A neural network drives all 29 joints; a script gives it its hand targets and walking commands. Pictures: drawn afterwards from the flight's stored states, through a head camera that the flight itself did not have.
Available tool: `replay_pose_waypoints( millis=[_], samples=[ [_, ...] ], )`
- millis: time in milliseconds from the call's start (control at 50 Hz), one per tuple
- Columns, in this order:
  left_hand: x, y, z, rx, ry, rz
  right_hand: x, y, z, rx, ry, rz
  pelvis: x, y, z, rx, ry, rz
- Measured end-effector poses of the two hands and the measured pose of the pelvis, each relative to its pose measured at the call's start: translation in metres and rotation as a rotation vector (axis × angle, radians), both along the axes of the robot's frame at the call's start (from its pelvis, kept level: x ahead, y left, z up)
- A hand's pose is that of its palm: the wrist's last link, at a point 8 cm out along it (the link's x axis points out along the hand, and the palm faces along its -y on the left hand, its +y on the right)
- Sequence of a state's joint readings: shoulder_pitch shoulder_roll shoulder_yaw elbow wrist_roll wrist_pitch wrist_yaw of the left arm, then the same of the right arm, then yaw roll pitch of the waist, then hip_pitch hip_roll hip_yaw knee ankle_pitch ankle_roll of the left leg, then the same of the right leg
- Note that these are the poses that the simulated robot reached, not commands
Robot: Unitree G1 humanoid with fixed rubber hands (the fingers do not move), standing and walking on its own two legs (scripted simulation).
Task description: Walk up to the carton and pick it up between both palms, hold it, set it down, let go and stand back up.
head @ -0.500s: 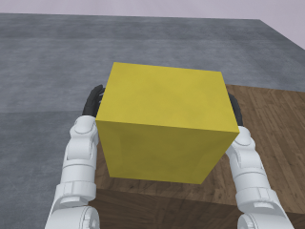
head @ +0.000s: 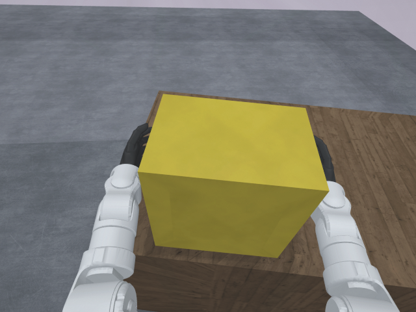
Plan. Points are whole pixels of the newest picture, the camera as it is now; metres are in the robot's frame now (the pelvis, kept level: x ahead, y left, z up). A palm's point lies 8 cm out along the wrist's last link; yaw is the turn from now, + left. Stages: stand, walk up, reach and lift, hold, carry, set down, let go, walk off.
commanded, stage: set down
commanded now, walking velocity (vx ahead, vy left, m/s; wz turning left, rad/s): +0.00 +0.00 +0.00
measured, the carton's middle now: (224, 182) +0.37 -0.03 +0.05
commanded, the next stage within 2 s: none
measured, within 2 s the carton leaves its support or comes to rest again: rests again in 1.02 s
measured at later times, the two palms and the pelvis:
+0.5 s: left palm (135, 171) +0.37 +0.15 +0.07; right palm (320, 185) +0.34 -0.22 +0.07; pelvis +0.00 +0.00 +0.00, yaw +0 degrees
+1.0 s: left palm (139, 181) +0.37 +0.15 +0.04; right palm (316, 193) +0.34 -0.22 +0.05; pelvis +0.00 +0.00 +0.00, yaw -1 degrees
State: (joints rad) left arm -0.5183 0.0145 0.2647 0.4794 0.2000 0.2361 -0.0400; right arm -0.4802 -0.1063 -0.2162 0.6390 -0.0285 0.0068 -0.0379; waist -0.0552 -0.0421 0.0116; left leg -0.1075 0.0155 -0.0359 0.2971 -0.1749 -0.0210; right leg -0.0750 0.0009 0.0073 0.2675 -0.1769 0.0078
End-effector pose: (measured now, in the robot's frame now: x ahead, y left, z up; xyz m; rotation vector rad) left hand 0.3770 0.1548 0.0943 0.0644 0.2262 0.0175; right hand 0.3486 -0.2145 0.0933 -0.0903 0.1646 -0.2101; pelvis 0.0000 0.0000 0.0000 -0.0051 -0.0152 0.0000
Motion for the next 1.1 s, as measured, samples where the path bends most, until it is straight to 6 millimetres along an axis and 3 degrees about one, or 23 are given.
replay_pose_waypoints(
  millis=[680, 1100],
  samples=[
    [-0.003, -0.004, -0.031, 0.013, 0.026, -0.016, -0.008, -0.004, -0.026, -0.012, 0.027, -0.009, -0.007, 0.001, 0.0, 0.0, 0.055, -0.014],
    [-0.002, -0.007, -0.064, 0.016, 0.034, -0.016, -0.007, -0.006, -0.053, -0.019, 0.036, -0.009, 0.001, 0.002, -0.001, -0.002, 0.115, -0.015]
  ],
)
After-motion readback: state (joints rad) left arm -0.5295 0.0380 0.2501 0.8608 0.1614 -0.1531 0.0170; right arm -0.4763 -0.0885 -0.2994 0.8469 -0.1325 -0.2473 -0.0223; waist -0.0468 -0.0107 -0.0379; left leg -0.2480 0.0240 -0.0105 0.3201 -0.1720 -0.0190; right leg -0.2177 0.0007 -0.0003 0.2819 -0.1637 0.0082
